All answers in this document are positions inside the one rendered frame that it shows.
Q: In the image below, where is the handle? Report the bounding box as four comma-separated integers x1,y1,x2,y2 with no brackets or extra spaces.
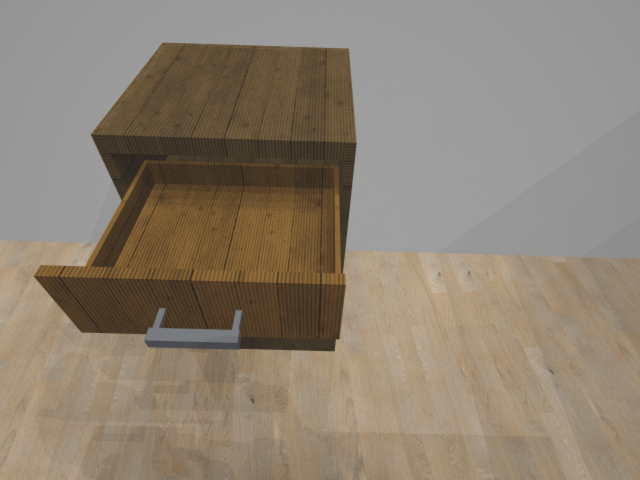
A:
144,308,243,350

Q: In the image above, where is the drawer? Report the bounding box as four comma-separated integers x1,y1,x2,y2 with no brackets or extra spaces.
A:
34,160,346,339

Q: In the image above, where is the cabinet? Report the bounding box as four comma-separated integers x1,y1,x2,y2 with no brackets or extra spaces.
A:
91,43,357,351

